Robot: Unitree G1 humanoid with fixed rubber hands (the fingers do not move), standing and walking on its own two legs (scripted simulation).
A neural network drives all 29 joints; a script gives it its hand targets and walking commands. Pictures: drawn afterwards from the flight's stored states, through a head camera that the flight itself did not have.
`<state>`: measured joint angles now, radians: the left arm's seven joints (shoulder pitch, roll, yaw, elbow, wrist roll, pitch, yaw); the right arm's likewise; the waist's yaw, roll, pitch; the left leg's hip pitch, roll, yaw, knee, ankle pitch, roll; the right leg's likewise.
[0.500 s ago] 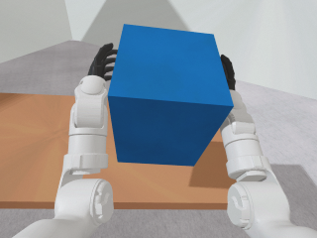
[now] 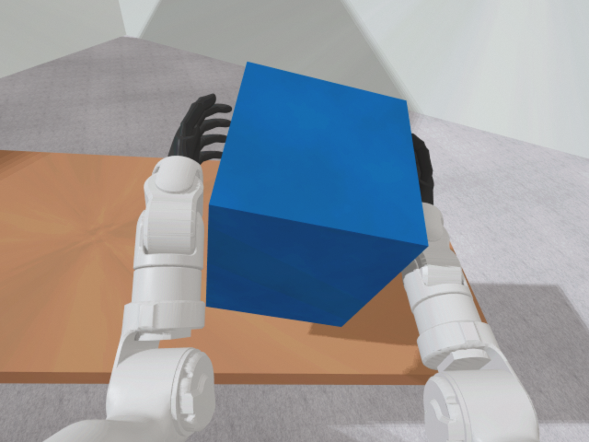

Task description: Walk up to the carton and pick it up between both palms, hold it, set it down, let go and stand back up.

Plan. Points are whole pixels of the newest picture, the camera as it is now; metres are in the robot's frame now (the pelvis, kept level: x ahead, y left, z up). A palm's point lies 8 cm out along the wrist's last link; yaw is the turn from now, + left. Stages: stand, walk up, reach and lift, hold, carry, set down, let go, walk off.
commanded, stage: set down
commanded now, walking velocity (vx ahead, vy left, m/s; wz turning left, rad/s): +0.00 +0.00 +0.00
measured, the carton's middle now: (299, 210) +0.36 +0.01 +0.16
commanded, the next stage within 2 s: none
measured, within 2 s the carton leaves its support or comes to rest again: neither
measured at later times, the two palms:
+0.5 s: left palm (204, 173) +0.39 +0.14 +0.19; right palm (417, 211) +0.38 -0.15 +0.15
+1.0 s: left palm (214, 187) +0.40 +0.13 +0.16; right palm (419, 226) +0.37 -0.16 +0.13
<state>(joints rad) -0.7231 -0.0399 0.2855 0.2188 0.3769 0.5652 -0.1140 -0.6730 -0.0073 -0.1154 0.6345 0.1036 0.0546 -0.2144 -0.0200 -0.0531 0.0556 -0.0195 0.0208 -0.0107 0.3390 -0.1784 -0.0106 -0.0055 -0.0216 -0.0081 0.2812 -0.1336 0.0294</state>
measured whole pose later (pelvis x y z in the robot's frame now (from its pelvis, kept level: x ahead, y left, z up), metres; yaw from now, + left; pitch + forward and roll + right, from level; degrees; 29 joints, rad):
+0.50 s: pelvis +0.00 +0.00 +0.00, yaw +0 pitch -8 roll -1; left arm -0.72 -0.06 0.29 0.31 0.38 0.47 -0.11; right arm -0.63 -0.01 -0.16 0.63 0.03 0.00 -0.20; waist -0.02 -0.07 0.10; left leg -0.01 0.02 -0.01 0.34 -0.18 -0.01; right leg 0.00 -0.02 -0.01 0.28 -0.14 0.03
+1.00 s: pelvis +0.01 +0.00 +0.00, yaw +0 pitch -8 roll -1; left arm -0.72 -0.06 0.29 0.46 0.38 0.37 -0.11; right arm -0.58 0.02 -0.22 0.63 -0.04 0.00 -0.19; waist -0.02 -0.07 0.11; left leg -0.01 0.02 -0.01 0.34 -0.19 -0.01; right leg 0.00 -0.02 -0.01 0.28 -0.14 0.03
